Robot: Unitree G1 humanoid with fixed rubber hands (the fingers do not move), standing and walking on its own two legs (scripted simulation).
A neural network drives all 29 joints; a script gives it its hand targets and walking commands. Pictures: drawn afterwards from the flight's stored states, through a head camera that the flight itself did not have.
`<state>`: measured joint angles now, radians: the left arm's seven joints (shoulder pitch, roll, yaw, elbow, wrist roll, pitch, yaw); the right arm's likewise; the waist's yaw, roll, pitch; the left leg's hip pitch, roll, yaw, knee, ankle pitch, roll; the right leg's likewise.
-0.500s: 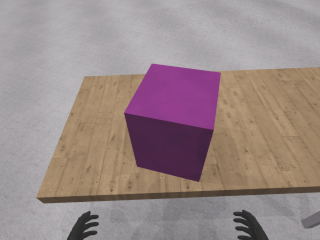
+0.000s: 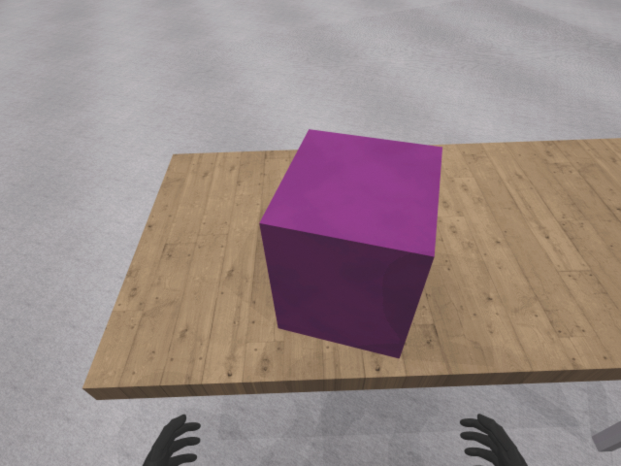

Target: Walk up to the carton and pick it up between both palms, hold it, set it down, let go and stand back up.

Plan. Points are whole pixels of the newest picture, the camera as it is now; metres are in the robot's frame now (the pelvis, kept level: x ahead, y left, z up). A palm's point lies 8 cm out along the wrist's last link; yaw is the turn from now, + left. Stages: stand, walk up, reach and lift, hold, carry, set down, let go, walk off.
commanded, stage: let go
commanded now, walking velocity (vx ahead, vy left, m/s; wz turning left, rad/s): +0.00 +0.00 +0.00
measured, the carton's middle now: (354, 244) +0.44 -0.04 +0.04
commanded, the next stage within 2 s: stand in 0.14 s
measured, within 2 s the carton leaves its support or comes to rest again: neither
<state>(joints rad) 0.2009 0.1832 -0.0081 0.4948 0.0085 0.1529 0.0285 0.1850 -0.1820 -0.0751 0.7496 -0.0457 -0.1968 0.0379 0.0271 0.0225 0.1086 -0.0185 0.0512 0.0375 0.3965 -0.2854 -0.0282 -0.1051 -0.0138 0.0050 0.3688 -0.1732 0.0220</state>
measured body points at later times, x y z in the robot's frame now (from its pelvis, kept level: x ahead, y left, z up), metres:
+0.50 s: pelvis -0.01 +0.00 +0.00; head -0.03 -0.01 +0.45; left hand +0.07 +0.31 -0.10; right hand +0.09 -0.30 -0.12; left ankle -0.04 +0.13 -0.74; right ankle +0.02 -0.14 -0.74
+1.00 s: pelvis -0.04 +0.00 +0.00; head -0.05 -0.01 +0.45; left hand +0.01 +0.30 -0.12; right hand +0.06 -0.29 -0.13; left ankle -0.04 +0.13 -0.74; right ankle +0.02 -0.14 -0.74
